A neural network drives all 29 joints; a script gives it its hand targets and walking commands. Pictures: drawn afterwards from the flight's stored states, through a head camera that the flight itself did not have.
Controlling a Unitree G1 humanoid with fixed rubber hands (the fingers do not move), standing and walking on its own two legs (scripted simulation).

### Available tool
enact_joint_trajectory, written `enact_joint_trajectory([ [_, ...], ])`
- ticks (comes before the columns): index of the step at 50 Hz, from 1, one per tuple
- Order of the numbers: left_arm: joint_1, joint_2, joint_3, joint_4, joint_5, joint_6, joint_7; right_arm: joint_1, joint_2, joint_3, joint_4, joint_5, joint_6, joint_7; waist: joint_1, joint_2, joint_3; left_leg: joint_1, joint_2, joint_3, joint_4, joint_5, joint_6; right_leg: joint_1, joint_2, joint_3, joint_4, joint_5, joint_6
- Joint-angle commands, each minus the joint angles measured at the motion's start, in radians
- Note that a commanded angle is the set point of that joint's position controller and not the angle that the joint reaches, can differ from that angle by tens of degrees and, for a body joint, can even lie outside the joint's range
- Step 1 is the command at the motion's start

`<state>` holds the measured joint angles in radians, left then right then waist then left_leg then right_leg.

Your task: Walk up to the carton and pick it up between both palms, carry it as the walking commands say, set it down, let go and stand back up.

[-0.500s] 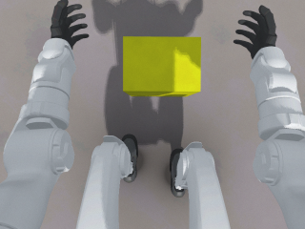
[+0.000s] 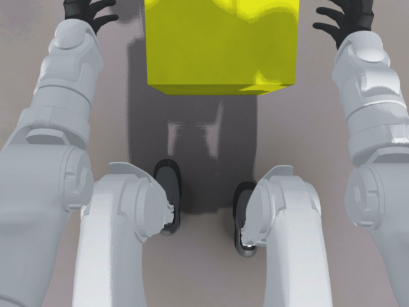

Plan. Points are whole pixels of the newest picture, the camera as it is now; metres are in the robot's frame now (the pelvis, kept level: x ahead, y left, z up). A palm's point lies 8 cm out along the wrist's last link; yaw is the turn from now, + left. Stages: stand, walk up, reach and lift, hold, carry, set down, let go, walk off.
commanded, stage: reach and lift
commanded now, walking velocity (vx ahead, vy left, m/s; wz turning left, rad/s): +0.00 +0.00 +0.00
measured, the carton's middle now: (217, 49) +0.53 +0.00 -0.29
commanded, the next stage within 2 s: none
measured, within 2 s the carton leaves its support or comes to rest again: leaves its support in 1.86 s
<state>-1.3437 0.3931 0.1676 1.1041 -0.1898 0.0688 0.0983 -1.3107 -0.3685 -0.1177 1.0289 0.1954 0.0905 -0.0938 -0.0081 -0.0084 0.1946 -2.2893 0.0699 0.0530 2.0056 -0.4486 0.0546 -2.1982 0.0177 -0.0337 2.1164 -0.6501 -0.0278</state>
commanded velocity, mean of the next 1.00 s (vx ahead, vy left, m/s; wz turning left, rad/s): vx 0.00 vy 0.00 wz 0.00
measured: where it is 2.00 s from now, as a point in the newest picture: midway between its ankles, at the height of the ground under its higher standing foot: (206, 220)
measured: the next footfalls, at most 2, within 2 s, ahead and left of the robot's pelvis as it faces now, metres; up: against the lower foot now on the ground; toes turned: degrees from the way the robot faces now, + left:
none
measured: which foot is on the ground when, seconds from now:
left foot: down 0.00-1.00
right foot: down 0.00-1.00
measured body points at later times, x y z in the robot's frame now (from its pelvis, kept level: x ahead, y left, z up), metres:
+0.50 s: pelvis -0.01 -0.01 -0.05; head +0.36 -0.01 +0.20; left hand +0.55 +0.21 -0.22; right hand +0.54 -0.20 -0.23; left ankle +0.14 +0.11 -0.37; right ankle +0.08 -0.11 -0.37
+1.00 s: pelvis -0.01 +0.00 -0.04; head +0.36 -0.01 +0.21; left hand +0.55 +0.17 -0.22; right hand +0.54 -0.17 -0.22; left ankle +0.14 +0.11 -0.37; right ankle +0.08 -0.11 -0.37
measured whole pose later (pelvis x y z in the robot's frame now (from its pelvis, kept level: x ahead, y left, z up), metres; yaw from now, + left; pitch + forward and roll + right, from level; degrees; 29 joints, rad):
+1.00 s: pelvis -0.01 +0.00 -0.04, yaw -1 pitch +36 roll +0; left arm -1.53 0.38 0.04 1.28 -0.27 -0.01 0.13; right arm -1.48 -0.33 0.00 1.15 0.27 0.04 -0.14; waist -0.01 -0.01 0.40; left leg -2.32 0.08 0.04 2.13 -0.44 0.05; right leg -2.22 0.02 -0.05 2.24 -0.64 -0.04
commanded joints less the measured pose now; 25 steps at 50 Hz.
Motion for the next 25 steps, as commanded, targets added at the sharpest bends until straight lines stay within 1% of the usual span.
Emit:
enact_joint_trajectory([
  [1,-0.264,0.145,-0.012,-0.065,-0.022,-0.036,0.004,-0.251,-0.137,0.005,-0.076,0.017,-0.031,-0.009,0.000,0.017,-1.140,0.864,-0.061,-0.084,-0.004,0.327,-0.043,0.323,0.008,0.044,-0.207,0.289,0.051],
  [8,-0.324,0.166,-0.057,0.017,-0.065,-0.064,0.002,-0.310,-0.137,0.050,-0.018,0.055,-0.052,-0.013,0.001,0.014,-1.048,0.799,-0.045,-0.093,0.066,0.309,-0.046,0.308,-0.004,0.062,-0.139,0.285,0.054],
  [12,-0.352,0.184,-0.081,0.001,-0.097,-0.073,0.011,-0.351,-0.161,0.060,-0.048,0.076,-0.058,-0.025,0.001,0.015,-1.146,0.857,-0.042,-0.086,0.095,0.339,-0.051,0.370,-0.007,0.056,-0.113,0.320,0.057],
  [15,-0.342,0.185,-0.095,0.037,-0.119,-0.067,0.010,-0.361,-0.168,0.071,-0.051,0.081,-0.054,-0.030,-0.003,0.001,-1.149,0.832,-0.042,-0.080,0.106,0.323,-0.049,0.397,-0.010,0.054,-0.103,0.324,0.059],
  [19,-0.349,0.188,-0.089,0.056,-0.119,-0.068,0.005,-0.366,-0.156,0.086,-0.040,0.087,-0.051,-0.029,0.005,-0.019,-1.088,0.763,-0.041,-0.075,0.107,0.289,-0.045,0.407,-0.010,0.061,-0.100,0.317,0.060],
  [25,-0.361,0.186,-0.084,0.072,-0.107,-0.077,0.002,-0.364,-0.137,0.094,-0.002,0.092,-0.049,-0.026,0.010,-0.014,-1.027,0.723,-0.041,-0.073,0.103,0.275,-0.044,0.386,-0.005,0.068,-0.105,0.312,0.059],
])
